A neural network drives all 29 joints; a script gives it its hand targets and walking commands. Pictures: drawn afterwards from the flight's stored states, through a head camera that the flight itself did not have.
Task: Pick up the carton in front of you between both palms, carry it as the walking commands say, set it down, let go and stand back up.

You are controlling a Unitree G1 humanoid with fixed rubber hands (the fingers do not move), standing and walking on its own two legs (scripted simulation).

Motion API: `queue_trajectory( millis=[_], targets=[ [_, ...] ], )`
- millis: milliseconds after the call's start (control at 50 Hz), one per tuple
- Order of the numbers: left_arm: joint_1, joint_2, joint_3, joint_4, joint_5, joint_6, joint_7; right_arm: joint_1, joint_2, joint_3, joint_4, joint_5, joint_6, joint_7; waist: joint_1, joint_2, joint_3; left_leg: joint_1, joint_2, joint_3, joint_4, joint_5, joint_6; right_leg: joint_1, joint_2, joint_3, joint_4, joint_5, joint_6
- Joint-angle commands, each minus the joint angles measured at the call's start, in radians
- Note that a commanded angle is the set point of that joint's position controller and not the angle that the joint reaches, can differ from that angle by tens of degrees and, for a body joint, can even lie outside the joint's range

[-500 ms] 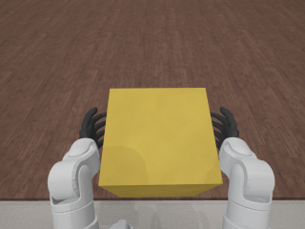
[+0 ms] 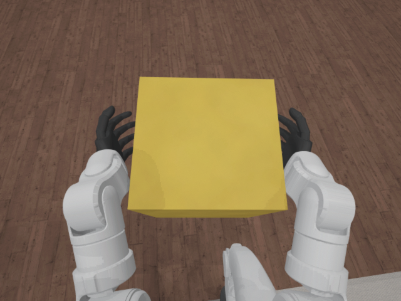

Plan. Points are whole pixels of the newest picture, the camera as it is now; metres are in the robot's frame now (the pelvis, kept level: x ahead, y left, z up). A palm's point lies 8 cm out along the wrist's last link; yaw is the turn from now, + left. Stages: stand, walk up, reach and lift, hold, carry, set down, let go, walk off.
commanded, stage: carry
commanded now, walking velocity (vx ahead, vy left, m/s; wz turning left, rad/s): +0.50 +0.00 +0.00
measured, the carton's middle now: (204, 161) +0.37 -0.02 +0.04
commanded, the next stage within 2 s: none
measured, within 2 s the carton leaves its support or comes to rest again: neither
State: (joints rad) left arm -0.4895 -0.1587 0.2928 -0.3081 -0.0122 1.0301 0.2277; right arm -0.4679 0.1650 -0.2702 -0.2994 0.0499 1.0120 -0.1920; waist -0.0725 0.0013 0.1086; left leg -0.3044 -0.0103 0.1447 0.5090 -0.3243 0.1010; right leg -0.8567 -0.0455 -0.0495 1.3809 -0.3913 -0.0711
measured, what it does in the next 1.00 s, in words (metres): climbs, turning left: right foot 0.05 m higher, then left foot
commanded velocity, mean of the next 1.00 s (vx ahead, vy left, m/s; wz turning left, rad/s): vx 0.50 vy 0.00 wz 0.44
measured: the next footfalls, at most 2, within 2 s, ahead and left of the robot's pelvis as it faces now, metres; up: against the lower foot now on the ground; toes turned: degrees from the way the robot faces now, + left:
right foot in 0.16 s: +0.34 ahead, -0.10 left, +0.05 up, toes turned -4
left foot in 0.66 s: +0.62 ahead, +0.12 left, +0.05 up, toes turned +21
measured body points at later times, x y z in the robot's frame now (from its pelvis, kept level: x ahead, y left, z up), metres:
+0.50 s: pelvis +0.35 -0.02 +0.06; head +0.40 -0.03 +0.50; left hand +0.67 +0.20 +0.19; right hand +0.74 -0.10 +0.18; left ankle +0.41 +0.13 -0.61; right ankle +0.30 -0.10 -0.68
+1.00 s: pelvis +0.66 +0.08 +0.06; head +0.71 +0.11 +0.50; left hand +0.91 +0.36 +0.13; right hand +1.04 +0.08 +0.14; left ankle +0.58 +0.10 -0.68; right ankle +0.83 -0.04 -0.63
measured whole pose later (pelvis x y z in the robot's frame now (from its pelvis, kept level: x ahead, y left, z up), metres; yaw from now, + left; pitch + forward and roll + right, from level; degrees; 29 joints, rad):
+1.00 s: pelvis +0.66 +0.08 +0.06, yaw +25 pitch +6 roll -1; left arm -0.42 -0.18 0.32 -0.17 0.04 1.03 0.18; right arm -0.46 0.18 -0.28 -0.11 -0.02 1.02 -0.16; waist -0.03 -0.01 0.00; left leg -0.22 -0.11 -0.04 0.40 -0.28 0.12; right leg -0.71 -0.10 0.01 0.84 -0.18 0.06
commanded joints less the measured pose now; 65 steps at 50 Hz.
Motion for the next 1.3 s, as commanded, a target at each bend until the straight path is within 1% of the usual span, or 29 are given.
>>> queue_trajectory(
  millis=[0,60,100,120,140,160,180,220,260,320,380,500,600,620,640,660,680,720,740,800,880,1060,1080,1100,1120,1140,1160,1220,1280],
  targets=[
    [-0.494,-0.554,-0.618,-0.074,-0.108,-0.016,0.000,-0.554,0.568,0.695,-0.168,0.207,-0.005,0.007,-0.017,0.098,-0.563,0.620,0.241,-0.269,-0.067,0.679,0.122,-0.226,-0.012,-0.061,-0.062,-0.003,-0.006],
    [-0.439,-0.507,-0.607,-0.026,-0.098,0.006,0.004,-0.492,0.531,0.661,-0.074,0.168,0.021,0.003,0.030,0.112,-0.454,0.317,0.165,-0.094,-0.135,0.877,0.088,0.178,0.054,-0.175,-0.506,0.140,-0.021],
    [-0.394,-0.513,-0.597,0.039,-0.086,0.026,0.002,-0.463,0.516,0.630,-0.035,0.142,0.038,0.000,0.096,0.173,-0.511,0.283,0.155,-0.034,0.071,1.285,0.051,0.459,0.159,-0.261,-0.622,0.232,-0.030],
    [-0.405,-0.528,-0.601,0.042,-0.094,0.030,-0.003,-0.463,0.504,0.615,-0.033,0.128,0.042,-0.003,0.159,0.152,-0.588,0.232,0.139,0.000,0.282,1.185,0.005,0.680,0.133,-0.214,-0.779,0.366,-0.033],
    [-0.417,-0.548,-0.611,0.041,-0.110,0.031,-0.012,-0.502,0.501,0.606,-0.037,0.108,0.041,-0.008,0.215,0.051,-0.681,-0.012,0.089,-0.053,0.571,0.708,-0.041,0.989,-0.038,0.050,-0.846,0.449,-0.083],
    [-0.455,-0.544,-0.623,0.045,-0.126,0.031,-0.013,-0.481,0.521,0.596,-0.019,0.093,0.049,-0.008,0.169,-0.259,-0.749,-0.266,-0.100,-0.113,0.932,-0.140,-0.073,1.152,-0.368,0.590,-0.905,0.718,-0.221],
    [-0.410,-0.570,-0.618,0.100,-0.120,0.031,-0.011,-0.470,0.538,0.568,0.023,0.085,0.053,-0.010,0.168,-0.237,-0.796,-0.316,-0.072,-0.237,1.126,-0.097,-0.041,1.110,-0.356,0.687,-0.934,0.703,-0.299],
    [-0.546,-0.662,-0.672,0.010,-0.185,0.018,-0.029,-0.545,0.592,0.549,0.014,0.083,0.044,-0.006,0.162,-0.064,-0.657,-0.467,0.012,-0.239,1.123,-0.088,-0.022,1.035,-0.320,0.496,-0.894,0.548,-0.230],
    [-0.610,-0.721,-0.714,-0.006,-0.226,0.003,-0.050,-0.550,0.603,0.523,0.033,0.048,0.036,-0.004,0.134,-0.003,-0.569,-0.487,0.053,-0.218,1.029,-0.042,-0.023,0.942,-0.278,0.379,-0.931,0.471,-0.156],
    [-0.623,-0.697,-0.737,-0.057,-0.249,-0.014,-0.055,-0.498,0.597,0.531,0.056,0.024,0.020,-0.012,0.132,-0.001,-0.551,-0.470,0.065,-0.173,0.808,-0.022,-0.034,0.943,-0.264,0.238,-0.975,0.396,-0.107],
    [-0.554,-0.634,-0.701,-0.020,-0.232,-0.008,-0.051,-0.501,0.567,0.546,0.052,0.020,0.024,-0.025,0.141,-0.115,-0.502,-0.512,0.054,-0.115,0.628,0.037,-0.044,0.978,-0.259,0.110,-1.004,0.578,-0.100],
    [-0.496,-0.538,-0.596,0.047,-0.168,0.030,-0.028,-0.551,0.523,0.558,0.049,0.059,0.074,-0.034,0.123,-0.178,-0.415,-0.365,0.013,0.034,0.187,0.282,-0.035,0.964,-0.173,-0.169,-1.021,0.735,-0.027],
    [-0.539,-0.498,-0.531,0.066,-0.100,0.068,0.001,-0.595,0.530,0.550,0.100,0.105,0.109,-0.032,0.002,-0.189,-0.520,0.054,-0.122,0.120,0.007,0.271,0.022,0.945,-0.190,-0.256,-0.595,1.188,0.058],
    [-0.578,-0.489,-0.522,0.062,-0.095,0.075,0.005,-0.616,0.545,0.555,0.098,0.117,0.111,-0.032,-0.029,-0.101,-0.552,0.230,-0.084,0.025,-0.053,0.261,0.044,0.805,-0.156,-0.238,-0.347,0.947,0.090],
    [-0.594,-0.506,-0.510,0.073,-0.087,0.081,0.009,-0.637,0.545,0.553,0.113,0.126,0.114,-0.033,-0.006,0.078,-0.548,0.441,0.089,-0.275,0.013,0.394,0.105,0.491,-0.072,-0.164,-0.176,0.258,0.116],
    [-0.558,-0.504,-0.503,0.112,-0.086,0.094,0.009,-0.615,0.529,0.534,0.146,0.117,0.122,-0.036,0.005,0.217,-0.571,0.565,0.275,-0.635,0.018,0.635,0.238,0.220,0.049,-0.091,0.078,-0.229,0.133],
    [-0.538,-0.502,-0.489,0.128,-0.082,0.096,0.014,-0.614,0.552,0.551,0.162,0.133,0.123,-0.034,-0.015,0.202,-0.625,0.666,0.287,-0.791,-0.079,0.588,0.332,0.077,0.075,0.026,0.218,-0.169,0.111],
    [-0.604,-0.565,-0.481,0.133,-0.072,0.087,0.016,-0.703,0.637,0.591,0.123,0.177,0.112,-0.012,-0.016,0.014,-0.551,0.501,0.254,-0.615,-0.084,0.503,0.234,0.055,-0.030,0.111,0.086,-0.072,0.088],
    [-0.606,-0.600,-0.475,0.148,-0.061,0.081,0.009,-0.732,0.680,0.605,0.115,0.193,0.103,0.001,0.001,-0.004,-0.532,0.414,0.234,-0.563,-0.105,0.452,0.205,0.083,-0.056,0.110,0.011,-0.032,0.089],
    [-0.610,-0.675,-0.506,0.149,-0.049,0.045,-0.019,-0.753,0.771,0.640,0.108,0.193,0.067,0.030,0.017,0.028,-0.548,0.310,0.208,-0.484,-0.155,0.385,0.184,0.154,-0.059,0.078,-0.157,0.013,0.103],
    [-0.514,-0.736,-0.583,0.151,-0.061,-0.003,-0.039,-0.607,0.785,0.636,0.131,0.140,0.026,0.036,0.013,0.049,-0.561,0.407,0.174,-0.406,-0.122,0.650,0.169,0.109,-0.048,0.044,-0.400,0.124,0.134],
    [-0.314,-0.815,-0.819,-0.024,-0.195,-0.016,-0.106,-0.143,0.766,0.610,0.052,-0.003,-0.006,0.053,0.056,0.166,-0.519,0.493,0.104,-0.134,-0.021,1.031,-0.010,0.510,0.090,-0.186,-1.045,0.489,0.087],
    [-0.280,-0.813,-0.831,-0.067,-0.212,-0.012,-0.109,-0.090,0.755,0.603,0.021,-0.006,-0.002,0.049,0.071,0.135,-0.564,0.421,0.087,-0.087,0.100,0.970,-0.042,0.708,0.079,-0.179,-1.080,0.529,0.077],
    [-0.218,-0.803,-0.827,-0.102,-0.217,-0.008,-0.111,-0.065,0.743,0.615,-0.017,0.000,0.004,0.047,0.095,0.057,-0.610,0.241,0.063,-0.078,0.259,0.733,-0.074,0.936,-0.011,-0.050,-1.036,0.543,0.043],
    [-0.150,-0.768,-0.809,-0.124,-0.212,-0.002,-0.108,-0.047,0.742,0.642,-0.066,0.020,0.015,0.048,0.093,-0.136,-0.664,-0.013,0.016,-0.079,0.455,0.349,-0.099,1.131,-0.231,0.282,-0.939,0.691,-0.036],
    [-0.082,-0.752,-0.783,-0.110,-0.194,0.005,-0.101,-0.013,0.760,0.680,-0.102,0.041,0.024,0.049,0.102,-0.320,-0.679,-0.344,-0.081,-0.108,0.683,-0.132,-0.131,1.338,-0.373,0.549,-0.988,0.654,-0.216],
    [0.029,-0.757,-0.761,-0.107,-0.178,0.016,-0.100,0.028,0.753,0.704,-0.130,0.055,0.032,0.051,0.106,-0.245,-0.692,-0.419,-0.031,-0.166,0.783,-0.144,-0.113,1.322,-0.357,0.571,-1.008,0.573,-0.234],
    [0.057,-0.793,-0.782,-0.199,-0.176,0.035,-0.115,0.028,0.799,0.736,-0.215,0.084,0.043,0.067,0.096,-0.048,-0.551,-0.379,0.087,-0.189,0.578,-0.017,-0.106,1.055,-0.276,0.351,-1.099,0.499,-0.139],
    [0.059,-0.786,-0.806,-0.309,-0.200,0.044,-0.133,0.065,0.812,0.768,-0.273,0.107,0.051,0.078,0.090,-0.085,-0.458,-0.233,0.064,-0.109,0.320,-0.020,-0.139,0.848,-0.200,0.215,-1.168,0.388,-0.109]
  ],
)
